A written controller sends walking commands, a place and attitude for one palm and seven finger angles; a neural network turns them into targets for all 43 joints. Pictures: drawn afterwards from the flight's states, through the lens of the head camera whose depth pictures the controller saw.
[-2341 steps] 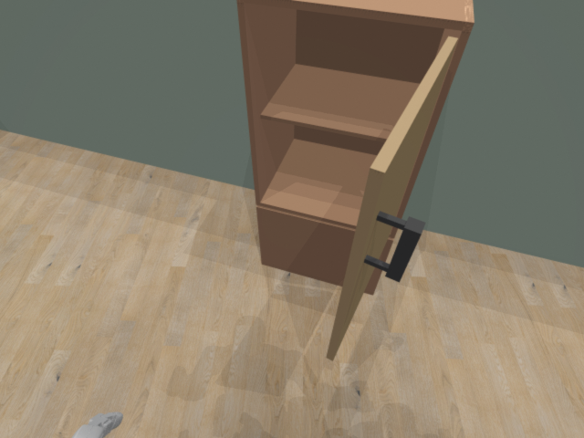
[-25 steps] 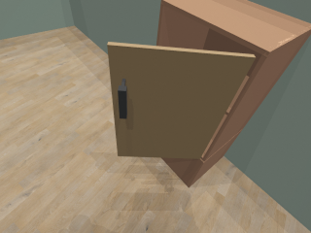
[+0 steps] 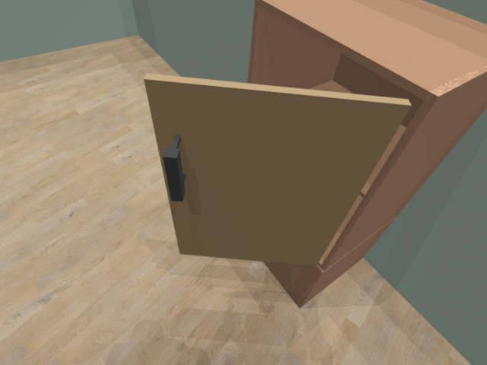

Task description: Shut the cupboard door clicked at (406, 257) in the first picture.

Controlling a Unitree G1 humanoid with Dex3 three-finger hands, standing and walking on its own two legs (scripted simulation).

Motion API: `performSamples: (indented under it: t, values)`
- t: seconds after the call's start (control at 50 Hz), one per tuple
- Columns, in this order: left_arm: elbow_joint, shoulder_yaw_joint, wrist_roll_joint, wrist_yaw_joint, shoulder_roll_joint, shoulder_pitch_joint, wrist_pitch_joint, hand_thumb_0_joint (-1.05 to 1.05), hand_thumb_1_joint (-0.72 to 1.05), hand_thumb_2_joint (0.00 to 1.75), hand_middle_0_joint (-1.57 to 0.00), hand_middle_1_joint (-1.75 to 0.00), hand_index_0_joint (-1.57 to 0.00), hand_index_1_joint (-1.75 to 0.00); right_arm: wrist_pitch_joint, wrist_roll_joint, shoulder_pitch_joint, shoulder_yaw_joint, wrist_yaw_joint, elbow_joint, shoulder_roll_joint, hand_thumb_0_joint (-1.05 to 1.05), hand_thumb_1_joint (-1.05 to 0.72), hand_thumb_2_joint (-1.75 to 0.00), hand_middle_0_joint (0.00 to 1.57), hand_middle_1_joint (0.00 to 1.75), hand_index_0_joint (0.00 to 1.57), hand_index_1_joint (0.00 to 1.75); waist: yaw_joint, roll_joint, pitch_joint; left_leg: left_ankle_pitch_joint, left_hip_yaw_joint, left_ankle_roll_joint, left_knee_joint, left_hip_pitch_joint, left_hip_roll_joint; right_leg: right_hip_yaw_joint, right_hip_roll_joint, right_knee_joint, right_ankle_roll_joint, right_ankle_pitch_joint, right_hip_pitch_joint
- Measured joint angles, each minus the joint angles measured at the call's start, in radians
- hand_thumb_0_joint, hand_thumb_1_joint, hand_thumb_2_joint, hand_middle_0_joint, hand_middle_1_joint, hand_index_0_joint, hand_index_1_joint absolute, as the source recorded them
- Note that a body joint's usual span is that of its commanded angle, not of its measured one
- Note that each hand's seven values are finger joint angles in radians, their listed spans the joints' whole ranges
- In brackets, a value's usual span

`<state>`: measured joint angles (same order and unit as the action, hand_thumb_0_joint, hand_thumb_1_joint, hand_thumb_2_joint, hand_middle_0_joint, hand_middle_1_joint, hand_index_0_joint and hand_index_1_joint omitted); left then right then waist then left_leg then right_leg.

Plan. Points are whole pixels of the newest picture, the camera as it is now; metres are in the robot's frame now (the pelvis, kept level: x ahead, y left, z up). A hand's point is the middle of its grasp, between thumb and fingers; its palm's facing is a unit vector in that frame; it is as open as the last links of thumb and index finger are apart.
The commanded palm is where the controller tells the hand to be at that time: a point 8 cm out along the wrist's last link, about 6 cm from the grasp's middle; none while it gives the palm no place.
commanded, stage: come to a stop and stand still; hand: left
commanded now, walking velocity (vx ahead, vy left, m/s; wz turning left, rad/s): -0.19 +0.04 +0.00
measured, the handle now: (177, 168) +0.45 +0.16 +0.05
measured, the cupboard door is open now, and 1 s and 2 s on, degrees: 51 51 51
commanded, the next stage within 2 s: look again from close up in 1.02 s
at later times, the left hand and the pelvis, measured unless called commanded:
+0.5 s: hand out of the picture +0.01 +0.17 -0.16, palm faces +0.03 -0.95 -0.31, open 7.4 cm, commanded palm none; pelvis -0.03 -0.04 -0.01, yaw +0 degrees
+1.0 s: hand out of the picture -0.03 +0.13 -0.17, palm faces +0.00 -0.98 -0.20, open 7.4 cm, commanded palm none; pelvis -0.07 -0.05 +0.00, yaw +0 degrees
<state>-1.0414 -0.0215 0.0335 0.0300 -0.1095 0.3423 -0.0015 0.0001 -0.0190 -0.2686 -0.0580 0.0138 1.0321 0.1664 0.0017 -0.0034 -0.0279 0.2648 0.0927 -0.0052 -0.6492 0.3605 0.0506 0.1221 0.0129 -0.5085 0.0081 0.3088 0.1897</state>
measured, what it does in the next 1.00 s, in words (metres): shifts its weight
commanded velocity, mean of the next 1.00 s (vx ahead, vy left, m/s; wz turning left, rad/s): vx -0.04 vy -0.01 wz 0.00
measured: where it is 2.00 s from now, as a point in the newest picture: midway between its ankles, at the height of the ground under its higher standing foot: outside the picture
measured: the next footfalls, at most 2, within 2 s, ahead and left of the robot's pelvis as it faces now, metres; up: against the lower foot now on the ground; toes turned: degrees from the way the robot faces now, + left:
none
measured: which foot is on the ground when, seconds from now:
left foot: down 0.00-1.00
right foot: down 0.00-1.00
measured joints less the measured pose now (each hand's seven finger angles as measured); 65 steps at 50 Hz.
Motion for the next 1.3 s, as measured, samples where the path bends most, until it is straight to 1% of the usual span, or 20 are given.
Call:
performSamples:
  t: [0.04,0.06,0.12,0.18,0.22,0.32,0.36,0.4,0.44,0.48,0.52,0.6,0.68,0.74,0.8,0.84,0.92,0.98,1.2,1.3]
  values:
    - [-0.024,0.008,-0.008,-0.001,0.005,0.001,-0.008,0.01,0.91,0.9,-0.2,-0.3,-0.2,-0.3,-0.015,0.005,0.027,0.011,0.008,0.009,-0.018,0.01,-0.91,-0.9,0.19,0.29,0.2,0.3,-0.008,-0.02,-0.011,0.001,0.001,0.051,0.036,-0.031,-0.013,-0.001,0.008,-0.029,0.012,0.031,-0.007]
    - [-0.032,0.009,-0.011,0.001,0.007,0.002,-0.011,0.01,0.91,0.9,-0.2,-0.3,-0.2,-0.3,-0.014,0.006,0.039,0.015,0.015,0.014,-0.026,0.01,-0.92,-0.9,0.19,0.29,0.2,0.3,-0.017,-0.035,-0.014,0.01,0.007,0.062,0.042,-0.043,-0.021,-0.009,0.015,-0.014,0.014,0.018,-0.02]
    - [-0.041,0.017,-0.012,0.008,0.015,0.004,-0.017,0.01,0.91,0.9,-0.2,-0.3,-0.2,-0.3,-0.012,0.014,0.075,0.026,0.024,0.02,-0.034,0.0,-0.94,-0.9,0.2,0.29,0.2,0.3,-0.036,-0.054,-0.018,0.003,0.022,0.07,0.095,-0.081,-0.036,-0.023,0.026,0.025,0.02,0.01,-0.047]
    - [-0.029,0.018,-0.013,0.011,0.017,-0.01,-0.023,0.01,0.91,0.9,-0.2,-0.3,-0.2,-0.3,-0.011,0.019,0.116,0.03,0.03,0.005,-0.041,0.0,-0.93,-0.9,0.2,0.29,0.2,0.3,-0.04,-0.053,-0.042,-0.024,0.029,0.072,0.138,-0.097,-0.049,-0.038,0.036,0.013,0.018,0.0,-0.036]
    - [-0.013,0.013,-0.011,0.011,0.009,-0.024,-0.028,0.01,0.91,0.9,-0.21,-0.3,-0.2,-0.3,-0.007,0.019,0.141,0.028,0.031,-0.008,-0.047,0.0,-0.93,-0.9,0.2,0.29,0.2,0.3,-0.039,-0.049,-0.061,-0.037,0.035,0.074,0.151,-0.099,-0.056,-0.052,0.042,-0.03,0.013,0.01,-0.009]
    - [0.033,-0.017,-0.007,0.012,-0.029,-0.065,-0.048,0.01,0.91,0.9,-0.2,-0.3,-0.2,-0.3,0.01,0.01,0.179,0.016,0.03,-0.032,-0.049,0.0,-0.92,-0.89,0.2,0.29,0.2,0.3,-0.032,-0.019,-0.093,-0.06,0.045,0.067,0.144,-0.073,-0.048,-0.091,0.029,-0.22,0.001,0.131,0.092]
    - [0.047,-0.02,-0.006,0.018,-0.045,-0.073,-0.043,0.01,0.91,0.9,-0.2,-0.3,-0.2,-0.3,0.015,0.011,0.178,0.014,0.023,-0.038,-0.036,0.0,-0.92,-0.89,0.2,0.3,0.2,0.3,-0.026,0.001,-0.086,-0.063,0.041,0.056,0.121,-0.047,-0.037,-0.094,0.024,-0.205,-0.003,0.111,0.101]
    - [0.071,-0.016,-0.003,0.024,-0.067,-0.063,-0.028,0.01,0.91,0.9,-0.2,-0.3,-0.2,-0.3,0.02,0.014,0.155,0.013,0.006,-0.058,-0.02,0.0,-0.91,-0.89,0.2,0.3,0.2,0.3,-0.026,0.009,-0.056,-0.045,0.039,0.04,0.06,0.0,-0.028,-0.112,0.024,-0.117,-0.016,0.028,0.095]
    - [0.079,-0.013,0.002,0.027,-0.072,-0.065,-0.012,0.01,0.91,0.9,-0.2,-0.3,-0.2,-0.3,0.026,0.011,0.137,0.007,-0.005,-0.07,0.003,0.0,-0.91,-0.89,0.2,0.3,0.2,0.3,-0.018,0.041,-0.051,0.014,0.008,0.028,-0.001,0.02,-0.016,-0.099,0.005,-0.149,-0.018,0.024,0.102]
    - [0.091,-0.005,0.005,0.026,-0.075,-0.06,-0.004,0.01,0.91,0.9,-0.2,-0.3,-0.2,-0.29,0.032,0.01,0.109,0.003,-0.011,-0.077,0.019,0.0,-0.91,-0.89,0.2,0.29,0.2,0.3,-0.007,0.056,-0.036,0.081,-0.026,0.023,-0.037,0.024,-0.025,-0.086,-0.001,-0.165,-0.023,0.04,0.094]
    - [0.1,-0.001,0.003,0.026,-0.081,-0.057,-0.001,0.01,0.91,0.9,-0.2,-0.3,-0.2,-0.29,0.036,0.009,0.081,0.004,-0.015,-0.078,0.023,0.0,-0.91,-0.9,0.2,0.29,0.2,0.3,0.003,0.05,-0.019,0.071,-0.039,0.021,-0.033,0.011,-0.031,-0.081,-0.001,-0.177,-0.028,0.047,0.086]
    - [0.11,0.007,-0.002,0.019,-0.086,-0.067,-0.019,0.01,0.91,0.9,-0.2,-0.3,-0.2,-0.3,0.034,0.003,0.019,0.016,-0.02,-0.076,0.022,0.0,-0.91,-0.9,0.2,0.29,0.2,0.3,0.023,0.024,0.011,-0.045,-0.046,0.014,0.007,-0.014,-0.03,-0.076,-0.003,-0.195,-0.035,0.052,0.08]
    - [0.129,0.014,-0.003,0.008,-0.072,-0.077,-0.026,0.01,0.91,0.9,-0.2,-0.3,-0.2,-0.3,0.044,-0.007,-0.037,0.027,-0.021,-0.062,0.02,0.01,-0.91,-0.9,0.2,0.29,0.2,0.3,0.029,0.013,0.029,-0.005,-0.061,0.016,0.027,0.001,-0.033,-0.072,-0.011,-0.168,-0.045,0.064,0.094]
    - [0.139,0.016,-0.006,0.004,-0.065,-0.077,-0.02,0.01,0.91,0.9,-0.2,-0.3,-0.2,-0.3,0.045,-0.009,-0.066,0.033,-0.02,-0.054,0.015,0.01,-0.91,-0.9,0.2,0.29,0.2,0.3,0.029,0.0,0.018,0.02,-0.068,0.017,0.044,0.016,-0.037,-0.074,-0.013,-0.139,-0.053,0.03,0.11]
    - [0.129,0.012,-0.01,0.003,-0.072,-0.08,-0.02,0.01,0.92,0.9,-0.21,-0.3,-0.21,-0.3,0.034,-0.008,-0.094,0.039,-0.016,-0.044,0.008,0.01,-0.91,-0.9,0.2,0.29,0.2,0.3,0.035,-0.011,-0.005,-0.033,-0.072,0.014,0.058,0.02,-0.037,-0.072,-0.014,-0.132,-0.052,-0.024,0.118]
    - [0.116,0.011,-0.012,0.0,-0.075,-0.079,-0.025,0.01,0.92,0.9,-0.21,-0.3,-0.21,-0.3,0.031,-0.008,-0.113,0.042,-0.014,-0.031,0.002,0.01,-0.91,-0.9,0.2,0.29,0.2,0.3,0.039,-0.012,-0.011,-0.051,-0.079,0.011,0.062,0.023,-0.036,-0.068,-0.017,-0.13,-0.05,-0.021,0.119]
    - [0.097,0.008,-0.013,-0.004,-0.075,-0.068,-0.028,0.01,0.91,0.9,-0.21,-0.3,-0.21,-0.3,0.035,-0.009,-0.136,0.047,-0.013,-0.007,-0.011,0.01,-0.91,-0.9,0.2,0.29,0.2,0.3,0.034,-0.012,-0.007,-0.032,-0.091,0.013,0.079,0.027,-0.04,-0.064,-0.02,-0.108,-0.05,0.006,0.12]
    - [0.081,0.006,-0.016,-0.006,-0.073,-0.059,-0.024,0.01,0.91,0.9,-0.21,-0.3,-0.2,-0.3,0.029,-0.007,-0.135,0.052,-0.01,0.001,-0.019,0.01,-0.91,-0.9,0.2,0.29,0.2,0.3,0.026,-0.012,-0.012,-0.055,-0.096,0.014,0.099,0.026,-0.044,-0.064,-0.019,-0.09,-0.049,-0.017,0.119]
    - [0.017,0.016,-0.014,-0.007,-0.053,-0.022,-0.017,0.01,0.91,0.9,-0.2,-0.3,-0.2,-0.3,0.01,0.0,-0.059,0.055,-0.006,0.004,-0.033,0.01,-0.91,-0.9,0.2,0.29,0.2,0.3,0.005,-0.006,-0.004,-0.096,-0.098,0.015,0.124,0.006,-0.05,-0.067,-0.016,-0.053,-0.035,-0.048,0.093]
    - [0.007,0.02,-0.011,-0.007,-0.044,-0.014,-0.011,0.01,0.91,0.9,-0.2,-0.3,-0.2,-0.3,0.01,0.0,-0.03,0.052,-0.001,0.01,-0.018,0.01,-0.92,-0.9,0.2,0.29,0.2,0.3,-0.006,-0.006,0.008,-0.103,-0.097,0.02,0.146,-0.005,-0.057,-0.071,-0.011,-0.03,-0.027,-0.044,0.081]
